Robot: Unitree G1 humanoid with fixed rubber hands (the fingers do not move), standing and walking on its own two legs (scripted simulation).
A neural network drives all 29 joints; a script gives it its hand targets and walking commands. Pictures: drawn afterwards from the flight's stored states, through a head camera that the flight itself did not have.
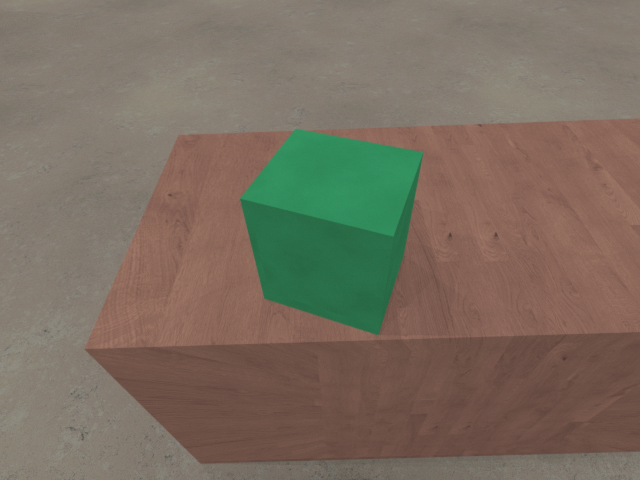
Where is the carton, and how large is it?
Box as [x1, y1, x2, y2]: [240, 129, 422, 334]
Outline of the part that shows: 295,129 240,198 264,298 378,334 403,255 422,152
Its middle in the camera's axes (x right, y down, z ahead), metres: +0.02 -0.01 +0.60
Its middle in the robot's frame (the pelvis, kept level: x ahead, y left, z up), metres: +0.47 +0.01 +0.04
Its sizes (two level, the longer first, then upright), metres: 0.199 0.175 0.224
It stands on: a pedestal, 0.70 m high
